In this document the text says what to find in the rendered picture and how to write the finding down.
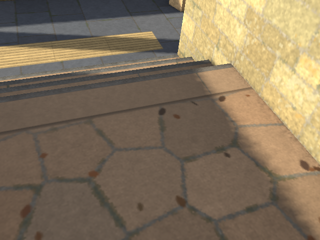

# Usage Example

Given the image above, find stairs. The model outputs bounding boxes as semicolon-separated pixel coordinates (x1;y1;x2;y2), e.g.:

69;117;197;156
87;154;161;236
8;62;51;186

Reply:
0;54;214;97

